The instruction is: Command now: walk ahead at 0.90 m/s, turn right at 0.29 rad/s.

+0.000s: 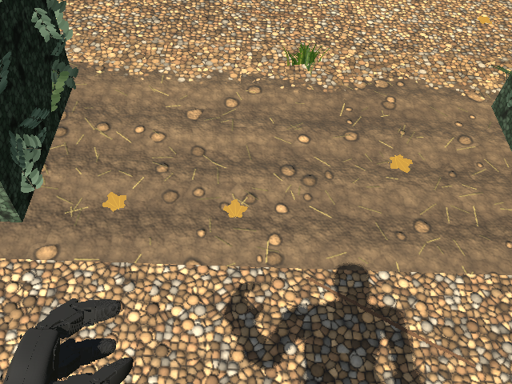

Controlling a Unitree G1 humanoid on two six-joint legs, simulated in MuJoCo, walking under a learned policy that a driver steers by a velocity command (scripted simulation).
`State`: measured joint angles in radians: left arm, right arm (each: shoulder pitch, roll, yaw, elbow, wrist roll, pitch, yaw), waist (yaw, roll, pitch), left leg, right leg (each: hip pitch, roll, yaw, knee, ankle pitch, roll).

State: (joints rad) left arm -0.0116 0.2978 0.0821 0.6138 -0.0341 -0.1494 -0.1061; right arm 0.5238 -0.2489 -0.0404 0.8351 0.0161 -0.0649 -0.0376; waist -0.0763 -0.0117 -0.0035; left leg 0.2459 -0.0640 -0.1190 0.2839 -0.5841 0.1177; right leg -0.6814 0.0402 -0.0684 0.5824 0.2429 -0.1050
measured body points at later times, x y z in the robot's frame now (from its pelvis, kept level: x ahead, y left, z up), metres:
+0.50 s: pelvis +0.51 -0.05 -0.16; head +0.53 -0.07 +0.29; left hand +0.61 +0.19 -0.29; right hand +0.65 -0.33 -0.21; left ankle +0.71 +0.06 -0.85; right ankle +0.31 -0.07 -0.74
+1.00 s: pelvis +0.61 -0.10 -0.12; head +0.64 -0.12 +0.33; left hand +0.88 +0.03 -0.21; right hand +0.56 -0.40 -0.23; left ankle +0.63 +0.02 -0.77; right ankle +0.63 -0.24 -0.85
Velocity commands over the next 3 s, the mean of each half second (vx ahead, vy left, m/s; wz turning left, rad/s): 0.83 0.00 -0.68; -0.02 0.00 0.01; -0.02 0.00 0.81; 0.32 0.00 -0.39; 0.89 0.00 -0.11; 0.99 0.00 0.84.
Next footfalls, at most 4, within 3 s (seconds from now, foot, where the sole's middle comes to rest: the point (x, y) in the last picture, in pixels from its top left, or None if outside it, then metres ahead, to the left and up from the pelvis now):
0.14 right None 0.29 -0.06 -0.89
0.44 left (217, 301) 0.75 0.04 -0.89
0.72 right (320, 323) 0.66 -0.26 -0.89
1.10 left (224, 326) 0.67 0.02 -0.89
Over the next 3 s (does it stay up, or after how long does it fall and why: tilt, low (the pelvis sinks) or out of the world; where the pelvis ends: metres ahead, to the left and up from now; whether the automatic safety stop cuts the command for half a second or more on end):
stays up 1.40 -0.40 -0.12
